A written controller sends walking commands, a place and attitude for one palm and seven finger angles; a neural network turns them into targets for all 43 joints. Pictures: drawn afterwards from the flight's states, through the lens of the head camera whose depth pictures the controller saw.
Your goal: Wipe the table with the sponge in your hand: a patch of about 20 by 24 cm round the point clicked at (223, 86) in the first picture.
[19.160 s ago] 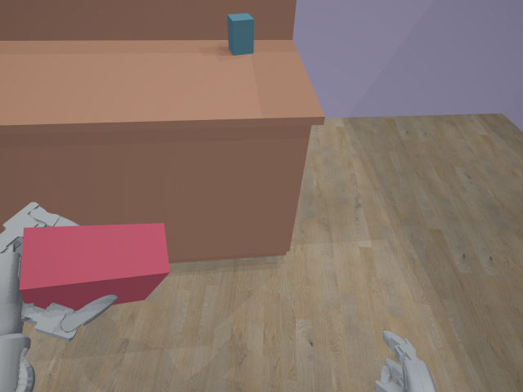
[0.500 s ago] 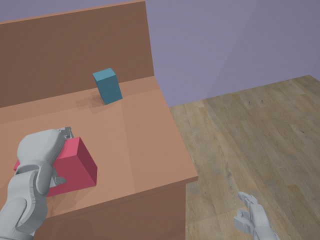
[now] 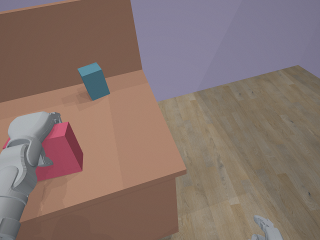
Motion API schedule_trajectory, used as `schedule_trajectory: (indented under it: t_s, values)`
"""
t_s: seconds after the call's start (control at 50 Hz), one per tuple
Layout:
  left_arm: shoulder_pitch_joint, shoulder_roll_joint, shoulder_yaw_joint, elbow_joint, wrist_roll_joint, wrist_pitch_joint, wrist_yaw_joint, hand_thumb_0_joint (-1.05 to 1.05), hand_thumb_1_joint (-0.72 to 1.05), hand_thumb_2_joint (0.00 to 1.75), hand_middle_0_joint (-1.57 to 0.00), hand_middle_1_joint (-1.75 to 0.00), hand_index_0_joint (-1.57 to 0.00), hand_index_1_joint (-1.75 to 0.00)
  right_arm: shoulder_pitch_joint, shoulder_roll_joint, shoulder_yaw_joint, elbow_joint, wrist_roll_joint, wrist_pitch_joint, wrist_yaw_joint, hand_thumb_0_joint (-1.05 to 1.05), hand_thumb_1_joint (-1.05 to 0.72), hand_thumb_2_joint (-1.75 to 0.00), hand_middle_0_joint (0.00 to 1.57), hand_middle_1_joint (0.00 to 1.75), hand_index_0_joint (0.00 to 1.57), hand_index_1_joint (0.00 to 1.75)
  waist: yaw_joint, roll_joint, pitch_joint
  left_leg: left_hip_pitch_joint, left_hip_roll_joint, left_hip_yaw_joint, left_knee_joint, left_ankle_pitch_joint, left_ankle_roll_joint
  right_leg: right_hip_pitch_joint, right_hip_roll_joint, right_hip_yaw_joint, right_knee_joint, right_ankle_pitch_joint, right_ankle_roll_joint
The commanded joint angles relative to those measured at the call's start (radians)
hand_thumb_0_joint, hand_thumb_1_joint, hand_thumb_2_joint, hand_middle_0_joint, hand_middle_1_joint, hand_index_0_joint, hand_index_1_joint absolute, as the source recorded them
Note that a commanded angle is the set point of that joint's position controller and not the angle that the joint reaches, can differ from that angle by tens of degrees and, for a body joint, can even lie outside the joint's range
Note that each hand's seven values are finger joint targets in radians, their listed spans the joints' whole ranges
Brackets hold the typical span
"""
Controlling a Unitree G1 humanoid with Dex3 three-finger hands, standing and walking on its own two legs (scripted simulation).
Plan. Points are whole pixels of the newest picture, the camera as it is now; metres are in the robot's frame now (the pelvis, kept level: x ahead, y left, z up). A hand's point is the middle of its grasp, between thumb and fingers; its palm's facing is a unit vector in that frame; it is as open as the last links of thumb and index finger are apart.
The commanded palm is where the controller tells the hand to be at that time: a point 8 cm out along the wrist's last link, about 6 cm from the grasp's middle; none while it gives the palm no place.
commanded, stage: wipe forward along the first lane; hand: left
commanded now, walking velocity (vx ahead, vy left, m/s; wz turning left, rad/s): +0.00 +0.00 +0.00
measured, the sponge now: (52, 158) +0.29 +0.33 +0.05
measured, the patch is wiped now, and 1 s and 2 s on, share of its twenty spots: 0.25 0.45 0.55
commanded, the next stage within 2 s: slide across to the middle lane in 0.94 s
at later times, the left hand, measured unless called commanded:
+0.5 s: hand (43, 128) +0.34 +0.36 +0.12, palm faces -0.11 -0.01 -0.99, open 10.2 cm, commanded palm +0.33 +0.36 +0.16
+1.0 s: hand (46, 114) +0.39 +0.38 +0.12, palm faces -0.13 +0.01 -0.99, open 10.2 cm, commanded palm +0.39 +0.37 +0.16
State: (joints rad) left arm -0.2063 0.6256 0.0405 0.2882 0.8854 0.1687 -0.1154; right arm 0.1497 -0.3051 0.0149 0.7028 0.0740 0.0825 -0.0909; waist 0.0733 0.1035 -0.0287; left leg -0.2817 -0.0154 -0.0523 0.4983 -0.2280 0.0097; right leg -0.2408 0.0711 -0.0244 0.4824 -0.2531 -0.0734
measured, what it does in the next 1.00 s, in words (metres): stands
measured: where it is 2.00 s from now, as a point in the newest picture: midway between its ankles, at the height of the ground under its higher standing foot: outside the picture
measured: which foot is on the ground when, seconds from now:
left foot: down 0.00-1.00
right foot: down 0.00-1.00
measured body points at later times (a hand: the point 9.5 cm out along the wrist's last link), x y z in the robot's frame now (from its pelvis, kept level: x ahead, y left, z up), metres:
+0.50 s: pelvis -0.01 -0.01 -0.01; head +0.00 -0.04 +0.44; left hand +0.34 +0.35 +0.17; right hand +0.13 -0.26 -0.13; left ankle +0.02 +0.12 -0.74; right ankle +0.00 -0.07 -0.74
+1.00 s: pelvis +0.00 +0.02 +0.00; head +0.04 +0.01 +0.45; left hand +0.39 +0.38 +0.17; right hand +0.11 -0.24 -0.13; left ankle +0.02 +0.13 -0.74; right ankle +0.00 -0.07 -0.74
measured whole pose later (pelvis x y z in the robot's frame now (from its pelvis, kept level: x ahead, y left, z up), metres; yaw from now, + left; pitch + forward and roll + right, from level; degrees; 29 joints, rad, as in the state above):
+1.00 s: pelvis +0.00 +0.02 +0.00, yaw +0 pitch +7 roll -1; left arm -0.65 0.71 0.04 0.85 0.98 0.00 -0.05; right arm 0.25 -0.30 0.00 0.72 0.10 0.12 -0.07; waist 0.01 0.07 -0.08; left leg -0.44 -0.03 -0.05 0.55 -0.23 0.03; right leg -0.39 0.06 -0.02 0.50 -0.24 -0.04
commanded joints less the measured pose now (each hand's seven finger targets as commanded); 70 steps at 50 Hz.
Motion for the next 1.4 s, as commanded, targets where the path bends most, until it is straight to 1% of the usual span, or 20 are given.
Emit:
schedule_trajectory:
  t_s: [0.0, 0.02, 0.08, 0.12, 0.18, 0.26, 0.32, 0.34, 0.42, 0.48, 0.52, 0.6, 0.72, 0.88, 0.96, 1.12, 1.22, 1.26, 1.32, 1.38]
  values:
    - [-0.251, 0.27, 0.117, 0.011, 0.039, -0.025, 0.066, 0.0, 0.1, 1.3, -1.2, -1.6, -1.2, -1.6, -0.12, -0.114, -0.046, -0.14, -0.005, -0.046, -0.007, 0.0, -0.9, -0.9, 0.2, 0.3, 0.2, 0.3, -0.023, -0.15, -0.115, -0.012, -0.049, 0.025, -0.021, 0.049, 0.06, 0.029, -0.053, 0.118, -0.114, 0.124, 0.026]
    - [-0.276, 0.298, 0.135, 0.018, 0.038, -0.029, 0.069, 0.0, 0.1, 1.3, -1.2, -1.6, -1.2, -1.6, -0.123, -0.117, -0.045, -0.138, -0.003, -0.045, -0.008, 0.0, -0.9, -0.9, 0.2, 0.3, 0.2, 0.3, -0.023, -0.134, -0.11, -0.02, -0.05, 0.019, -0.023, 0.044, 0.058, 0.023, -0.051, 0.131, -0.116, 0.111, 0.02]
    - [-0.308, 0.265, 0.097, 0.056, 0.045, -0.042, 0.078, 0.0, 0.1, 1.3, -1.2, -1.6, -1.2, -1.6, -0.105, -0.118, -0.05, -0.133, 0.0, -0.046, -0.005, 0.0, -0.9, -0.9, 0.2, 0.3, 0.2, 0.3, -0.035, -0.134, -0.119, -0.035, -0.049, 0.027, -0.015, 0.024, 0.06, 0.009, -0.057, 0.12, -0.112, 0.089, 0.026]
    - [-0.331, 0.322, 0.137, 0.075, 0.046, -0.045, 0.083, 0.0, 0.1, 1.3, -1.2, -1.6, -1.2, -1.6, -0.107, -0.121, -0.051, -0.132, 0.002, -0.041, -0.007, 0.0, -0.9, -0.9, 0.2, 0.3, 0.2, 0.3, -0.029, -0.113, -0.143, -0.043, -0.051, 0.023, -0.01, 0.023, 0.06, 0.024, -0.058, 0.146, -0.11, 0.086, 0.021]
    - [-0.376, 0.306, 0.107, 0.126, 0.047, -0.048, 0.084, 0.0, 0.1, 1.3, -1.2, -1.6, -1.2, -1.6, -0.087, -0.121, -0.051, -0.129, 0.005, -0.038, -0.007, 0.0, -0.9, -0.9, 0.2, 0.3, 0.2, 0.3, -0.043, -0.147, -0.14, -0.064, -0.045, 0.029, -0.004, 0.0, 0.062, 0.014, -0.064, 0.134, -0.11, 0.065, 0.03]
    - [-0.443, 0.312, 0.089, 0.191, 0.063, -0.067, 0.082, 0.0, 0.1, 1.3, -1.2, -1.6, -1.2, -1.6, -0.067, -0.122, -0.05, -0.125, 0.008, -0.037, -0.006, 0.0, -0.9, -0.9, 0.2, 0.3, 0.2, 0.3, -0.05, -0.127, -0.14, -0.083, -0.044, 0.025, -0.006, -0.023, 0.063, -0.007, -0.063, 0.129, -0.108, 0.02, 0.028]
    - [-0.475, 0.379, 0.134, 0.237, 0.072, -0.083, 0.081, 0.0, 0.1, 1.3, -1.2, -1.6, -1.2, -1.6, -0.059, -0.126, -0.049, -0.12, 0.008, -0.03, -0.009, 0.0, -0.9, -0.9, 0.2, 0.3, 0.2, 0.3, -0.047, -0.126, -0.153, -0.104, -0.045, 0.023, 0.003, -0.02, 0.063, 0.004, -0.062, 0.148, -0.104, 0.033, 0.025]
    - [-0.5, 0.354, 0.107, 0.242, 0.075, -0.092, 0.082, 0.0, 0.1, 1.3, -1.2, -1.6, -1.2, -1.6, -0.046, -0.125, -0.049, -0.12, 0.008, -0.03, -0.006, 0.0, -0.9, -0.9, 0.2, 0.3, 0.2, 0.3, -0.056, -0.128, -0.159, -0.106, -0.042, 0.027, 0.003, -0.023, 0.065, 0.0, -0.065, 0.134, -0.098, 0.031, 0.029]
    - [-0.563, 0.423, 0.146, 0.306, 0.089, -0.115, 0.083, 0.0, 0.1, 1.3, -1.2, -1.6, -1.2, -1.6, -0.029, -0.131, -0.051, -0.113, 0.009, -0.028, -0.008, 0.0, -0.9, -0.9, 0.2, 0.3, 0.2, 0.3, -0.055, -0.109, -0.158, -0.122, -0.04, 0.025, 0.009, -0.033, 0.066, -0.011, -0.064, 0.149, -0.101, 0.017, 0.024]
    - [-0.574, 0.398, 0.117, 0.338, 0.105, -0.129, 0.086, 0.0, 0.1, 1.3, -1.2, -1.6, -1.2, -1.6, -0.008, -0.13, -0.052, -0.115, 0.009, -0.022, -0.005, 0.0, -0.9, -0.9, 0.2, 0.3, 0.2, 0.3, -0.061, -0.114, -0.177, -0.128, -0.039, 0.031, 0.015, -0.02, 0.067, -0.008, -0.065, 0.13, -0.088, 0.05, 0.027]
    - [-0.612, 0.392, 0.106, 0.338, 0.111, -0.138, 0.084, 0.0, 0.1, 1.3, -1.2, -1.6, -1.2, -1.6, -0.006, -0.129, -0.053, -0.116, 0.011, -0.02, -0.002, 0.0, -0.9, -0.9, 0.2, 0.3, 0.2, 0.3, -0.064, -0.065, -0.192, -0.118, -0.039, 0.027, 0.009, -0.012, 0.066, -0.023, -0.061, 0.125, -0.086, 0.053, 0.019]
    - [-0.603, 0.389, 0.106, 0.371, 0.117, -0.144, 0.094, 0.0, 0.1, 1.3, -1.2, -1.6, -1.2, -1.6, 0.019, -0.134, -0.059, -0.114, 0.01, -0.01, 0.003, 0.0, -0.9, -0.9, 0.2, 0.3, 0.2, 0.3, -0.066, -0.116, -0.22, -0.118, -0.034, 0.034, 0.018, 0.005, 0.069, -0.008, -0.061, 0.114, -0.078, 0.099, 0.024]
    - [-0.669, 0.408, 0.116, 0.394, 0.111, -0.159, 0.103, 0.0, 0.1, 1.3, -1.2, -1.6, -1.2, -1.6, 0.033, -0.14, -0.062, -0.106, 0.016, -0.004, 0.004, 0.0, -0.9, -0.9, 0.2, 0.3, 0.2, 0.3, -0.074, -0.107, -0.213, -0.113, -0.033, 0.029, -0.002, 0.011, 0.071, -0.031, -0.052, 0.096, -0.084, 0.095, 0.021]
    - [-0.739, 0.336, 0.033, 0.436, 0.135, -0.149, 0.115, 0.0, 0.1, 1.3, -1.2, -1.6, -1.2, -1.6, 0.068, -0.139, -0.064, -0.095, 0.018, 0.003, 0.014, 0.0, -0.9, -0.9, 0.2, 0.3, 0.2, 0.3, -0.093, -0.088, -0.228, -0.06, -0.024, 0.021, -0.016, 0.037, 0.068, -0.081, -0.042, 0.057, -0.085, 0.085, 0.018]
    - [-0.781, 0.351, 0.039, 0.466, 0.137, -0.146, 0.117, 0.0, 0.1, 1.3, -1.2, -1.6, -1.2, -1.6, 0.082, -0.144, -0.065, -0.085, 0.018, 0.006, 0.013, 0.0, -0.9, -0.9, 0.2, 0.3, 0.2, 0.3, -0.099, -0.097, -0.241, -0.044, -0.02, 0.013, -0.022, 0.056, 0.067, -0.089, -0.038, 0.047, -0.084, 0.091, 0.016]
    - [-0.815, 0.231, -0.023, 0.332, 0.105, -0.158, 0.129, 0.0, 0.1, 1.3, -1.2, -1.6, -1.2, -1.6, 0.057, -0.12, -0.068, -0.108, 0.015, 0.005, 0.022, 0.0, -0.9, -0.9, 0.2, 0.3, 0.2, 0.3, -0.088, -0.041, -0.32, 0.079, -0.004, -0.025, -0.039, 0.162, 0.05, -0.09, -0.035, 0.027, -0.078, 0.132, 0.003]
    - [-0.836, 0.173, -0.045, 0.27, 0.041, -0.118, 0.148, 0.0, 0.1, 1.3, -1.2, -1.6, -1.2, -1.6, 0.012, -0.116, -0.065, -0.105, 0.023, 0.0, 0.019, 0.0, -0.9, -0.9, 0.2, 0.3, 0.2, 0.3, -0.091, -0.055, -0.29, 0.113, 0.002, -0.045, -0.067, 0.156, 0.042, -0.09, -0.039, 0.018, -0.094, 0.125, 0.009]
    - [-0.838, 0.186, -0.046, 0.254, 0.053, -0.088, 0.156, 0.0, 0.1, 1.3, -1.2, -1.6, -1.2, -1.6, 0.015, -0.118, -0.066, -0.095, 0.018, 0.002, 0.021, 0.0, -0.9, -0.9, 0.2, 0.3, 0.2, 0.3, -0.088, -0.029, -0.29, 0.137, 0.002, -0.05, -0.068, 0.176, 0.032, -0.085, -0.037, 0.01, -0.09, 0.129, 0.007]
    - [-0.937, 0.113, -0.125, 0.182, 0.061, -0.044, 0.145, 0.0, 0.1, 1.3, -1.2, -1.6, -1.2, -1.6, -0.017, -0.108, -0.055, -0.102, 0.02, -0.007, 0.024, 0.0, -0.9, -0.9, 0.2, 0.3, 0.2, 0.3, -0.104, -0.008, -0.281, 0.173, 0.007, -0.077, -0.081, 0.206, 0.011, -0.108, -0.037, -0.001, -0.085, 0.139, 0.002]
    - [-0.895, 0.114, -0.117, 0.15, 0.07, -0.002, 0.147, 0.0, 0.1, 1.3, -1.2, -1.6, -1.2, -1.6, -0.015, -0.109, -0.059, -0.101, 0.011, -0.006, 0.029, 0.0, -0.9, -0.9, 0.2, 0.3, 0.2, 0.3, -0.088, 0.014, -0.336, 0.231, 0.009, -0.09, -0.068, 0.29, -0.009, -0.084, -0.033, -0.004, -0.08, 0.166, -0.003]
